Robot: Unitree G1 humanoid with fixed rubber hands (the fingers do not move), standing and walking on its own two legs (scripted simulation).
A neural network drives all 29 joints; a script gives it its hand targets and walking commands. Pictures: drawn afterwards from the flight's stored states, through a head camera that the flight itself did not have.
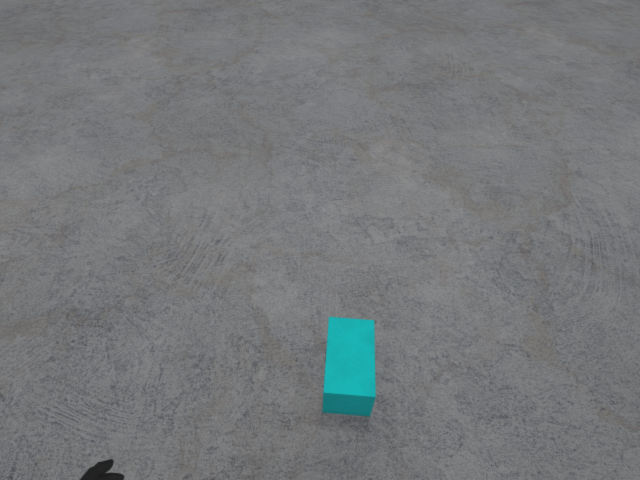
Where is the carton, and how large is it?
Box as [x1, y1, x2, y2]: [323, 317, 375, 415]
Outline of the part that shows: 329,317 323,392 323,411 369,415 375,397 373,320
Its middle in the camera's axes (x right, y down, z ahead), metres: +0.09 +0.40 +1.22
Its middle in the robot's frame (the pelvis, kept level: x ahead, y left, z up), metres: +0.60 -0.06 -0.69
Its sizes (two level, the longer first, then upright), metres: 0.244 0.145 0.155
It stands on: the floor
